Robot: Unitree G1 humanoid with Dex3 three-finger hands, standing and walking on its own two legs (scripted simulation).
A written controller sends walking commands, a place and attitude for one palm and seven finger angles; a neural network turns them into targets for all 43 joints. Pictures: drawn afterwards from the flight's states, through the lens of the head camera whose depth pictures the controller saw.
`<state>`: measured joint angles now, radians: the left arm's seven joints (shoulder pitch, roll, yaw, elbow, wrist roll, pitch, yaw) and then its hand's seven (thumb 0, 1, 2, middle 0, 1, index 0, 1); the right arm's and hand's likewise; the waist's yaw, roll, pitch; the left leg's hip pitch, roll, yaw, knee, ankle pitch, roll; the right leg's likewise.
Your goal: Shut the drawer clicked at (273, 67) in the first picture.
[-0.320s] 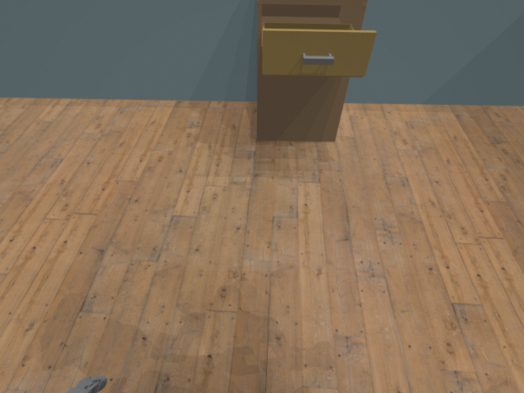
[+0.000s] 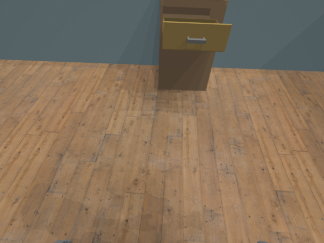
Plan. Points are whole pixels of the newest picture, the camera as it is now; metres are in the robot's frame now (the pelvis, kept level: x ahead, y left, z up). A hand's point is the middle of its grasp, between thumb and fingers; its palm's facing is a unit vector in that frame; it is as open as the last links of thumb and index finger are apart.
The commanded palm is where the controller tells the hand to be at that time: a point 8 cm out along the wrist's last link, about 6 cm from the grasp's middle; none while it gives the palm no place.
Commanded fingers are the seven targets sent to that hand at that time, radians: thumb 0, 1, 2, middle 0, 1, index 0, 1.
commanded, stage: stand and wait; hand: left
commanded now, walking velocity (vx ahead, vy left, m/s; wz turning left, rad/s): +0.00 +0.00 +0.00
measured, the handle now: (196, 39) +1.34 -0.15 -0.09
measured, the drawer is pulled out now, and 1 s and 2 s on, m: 0.30 0.30 0.30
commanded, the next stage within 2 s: look at it before walking up in 0.50 s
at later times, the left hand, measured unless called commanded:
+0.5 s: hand out of the picture +0.05 +0.25 -0.15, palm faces -0.03 -0.94 -0.33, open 7.4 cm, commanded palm none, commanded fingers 0.00 0.90 0.90 -0.20 -0.30 -0.20 -0.30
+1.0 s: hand out of the picture +0.06 +0.24 -0.15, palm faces -0.03 -0.95 -0.32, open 7.4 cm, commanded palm none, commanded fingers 0.00 0.90 0.90 -0.20 -0.30 -0.20 -0.30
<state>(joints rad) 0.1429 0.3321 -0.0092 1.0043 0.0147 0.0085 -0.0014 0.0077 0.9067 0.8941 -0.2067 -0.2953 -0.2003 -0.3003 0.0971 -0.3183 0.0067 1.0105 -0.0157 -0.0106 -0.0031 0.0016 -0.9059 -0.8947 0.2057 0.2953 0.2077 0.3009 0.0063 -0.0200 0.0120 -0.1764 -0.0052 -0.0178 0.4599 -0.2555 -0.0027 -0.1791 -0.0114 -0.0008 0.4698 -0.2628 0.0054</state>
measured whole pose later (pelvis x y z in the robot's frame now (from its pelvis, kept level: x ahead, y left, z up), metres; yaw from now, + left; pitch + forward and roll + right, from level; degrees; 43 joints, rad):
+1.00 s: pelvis -0.01 -0.01 +0.01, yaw +0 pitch -2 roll +0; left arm 0.15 0.34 0.00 1.09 0.02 0.00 0.00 0.01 0.91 0.89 -0.21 -0.30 -0.20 -0.30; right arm 0.13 -0.33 0.00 1.11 -0.01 -0.01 0.00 0.00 -0.91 -0.89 0.20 0.30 0.21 0.30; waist 0.00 -0.01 0.03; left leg -0.15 0.01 -0.01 0.38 -0.19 -0.01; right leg -0.16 0.00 0.00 0.39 -0.20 0.00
